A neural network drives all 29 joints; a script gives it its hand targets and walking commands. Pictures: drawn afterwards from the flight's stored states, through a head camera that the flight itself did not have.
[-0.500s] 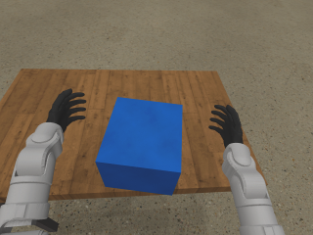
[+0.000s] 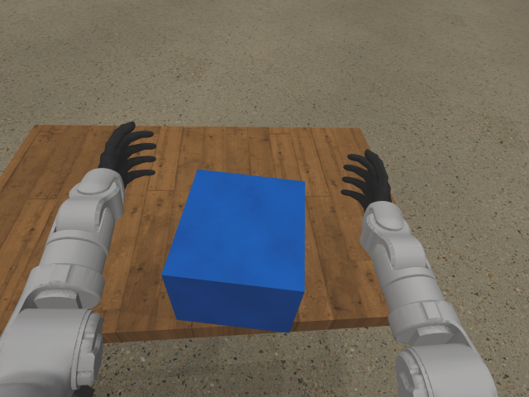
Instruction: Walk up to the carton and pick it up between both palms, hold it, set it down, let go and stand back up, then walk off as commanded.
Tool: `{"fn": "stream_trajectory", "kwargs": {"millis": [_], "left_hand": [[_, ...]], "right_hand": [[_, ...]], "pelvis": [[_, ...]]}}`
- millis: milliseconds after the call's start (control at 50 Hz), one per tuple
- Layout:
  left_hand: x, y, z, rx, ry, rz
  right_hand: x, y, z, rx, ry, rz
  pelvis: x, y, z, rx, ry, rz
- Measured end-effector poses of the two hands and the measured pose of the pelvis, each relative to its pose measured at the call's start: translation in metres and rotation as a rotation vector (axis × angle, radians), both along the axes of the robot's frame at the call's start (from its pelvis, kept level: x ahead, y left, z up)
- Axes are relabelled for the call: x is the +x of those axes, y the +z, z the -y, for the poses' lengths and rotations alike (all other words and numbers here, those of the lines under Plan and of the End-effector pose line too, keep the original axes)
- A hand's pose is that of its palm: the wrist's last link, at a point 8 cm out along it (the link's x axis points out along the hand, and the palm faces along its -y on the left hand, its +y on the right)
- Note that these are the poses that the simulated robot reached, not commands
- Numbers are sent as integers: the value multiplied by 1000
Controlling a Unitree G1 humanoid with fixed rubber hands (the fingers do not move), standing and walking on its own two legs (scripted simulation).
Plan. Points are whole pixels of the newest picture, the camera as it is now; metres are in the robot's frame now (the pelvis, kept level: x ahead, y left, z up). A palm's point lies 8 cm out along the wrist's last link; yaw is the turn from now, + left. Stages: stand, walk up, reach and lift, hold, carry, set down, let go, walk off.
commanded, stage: reach and lift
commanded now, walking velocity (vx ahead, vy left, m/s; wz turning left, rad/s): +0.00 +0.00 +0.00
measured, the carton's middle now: (242, 249) +0.36 +0.03 +0.00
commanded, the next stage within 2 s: none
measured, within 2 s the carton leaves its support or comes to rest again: neither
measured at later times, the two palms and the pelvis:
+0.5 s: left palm (127, 214) +0.40 +0.22 +0.04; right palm (352, 230) +0.38 -0.16 +0.03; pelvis +0.01 +0.01 -0.01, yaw +1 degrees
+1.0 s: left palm (157, 217) +0.40 +0.18 +0.03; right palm (341, 231) +0.38 -0.15 +0.02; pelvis +0.00 +0.02 -0.01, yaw +1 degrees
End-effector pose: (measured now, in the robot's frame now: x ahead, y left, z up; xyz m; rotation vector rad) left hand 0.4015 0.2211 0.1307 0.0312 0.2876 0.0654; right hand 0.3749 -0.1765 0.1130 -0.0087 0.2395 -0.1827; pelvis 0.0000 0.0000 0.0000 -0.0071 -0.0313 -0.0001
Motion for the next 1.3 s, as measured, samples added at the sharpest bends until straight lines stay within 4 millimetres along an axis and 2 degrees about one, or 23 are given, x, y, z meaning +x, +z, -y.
{"fn": "stream_trajectory", "kwargs": {"millis": [240, 480, 740, 900, 1060, 1300], "left_hand": [[-6, -58, -2, 11, -5, -9], [-6, -90, -4, 17, 4, 20], [0, -99, 10, -4, -8, 30], [-2, -102, 31, -47, -23, 33], [-1, -104, 50, -61, -39, 31], [1, -105, 50, -41, -28, 28]], "right_hand": [[2, -45, -6, -28, 5, -38], [3, -81, -12, -36, 30, -44], [3, -89, -16, -47, 40, -24], [5, -88, -20, -42, 43, -16], [6, -89, -36, 40, 19, -3], [7, -92, -50, 58, 2, 6]], "pelvis": [[3, -2, -5, -16, 24, -95], [7, -6, -13, -30, 27, -204], [4, -10, -16, -35, 27, -256], [1, -11, -16, -37, 27, -261], [0, -12, -16, -36, 27, -263], [1, -12, -16, -36, 27, -263]]}}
